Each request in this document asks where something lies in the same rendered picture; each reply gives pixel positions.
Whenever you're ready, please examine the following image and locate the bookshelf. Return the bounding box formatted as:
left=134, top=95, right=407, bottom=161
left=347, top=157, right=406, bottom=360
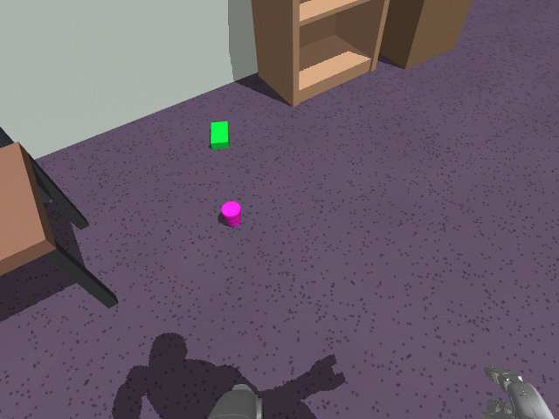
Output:
left=252, top=0, right=390, bottom=107

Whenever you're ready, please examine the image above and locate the right robot hand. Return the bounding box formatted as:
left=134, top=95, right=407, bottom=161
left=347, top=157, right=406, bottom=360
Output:
left=481, top=366, right=554, bottom=419

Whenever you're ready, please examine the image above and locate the chair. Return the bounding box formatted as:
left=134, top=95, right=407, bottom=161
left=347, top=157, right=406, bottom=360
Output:
left=0, top=142, right=119, bottom=308

